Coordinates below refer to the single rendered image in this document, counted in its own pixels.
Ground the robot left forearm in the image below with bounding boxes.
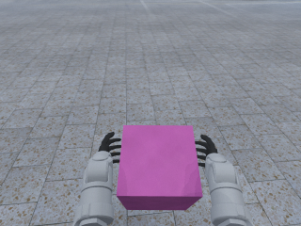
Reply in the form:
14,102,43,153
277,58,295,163
72,151,114,226

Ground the carton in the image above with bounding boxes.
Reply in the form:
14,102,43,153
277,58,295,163
116,125,203,211

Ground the robot right forearm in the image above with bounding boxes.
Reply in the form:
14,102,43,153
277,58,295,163
205,153,255,226

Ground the left robot hand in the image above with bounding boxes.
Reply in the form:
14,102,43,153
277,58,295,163
98,132,121,164

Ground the right robot hand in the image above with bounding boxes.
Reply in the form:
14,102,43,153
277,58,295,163
195,135,218,168

